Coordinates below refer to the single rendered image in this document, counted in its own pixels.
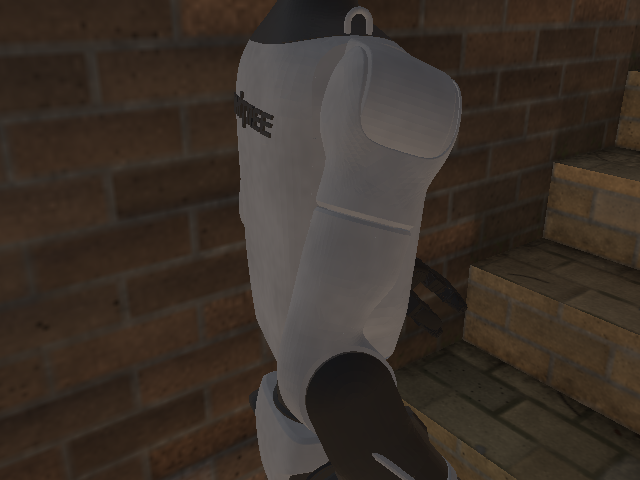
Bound stairs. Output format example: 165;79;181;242
394;69;640;480

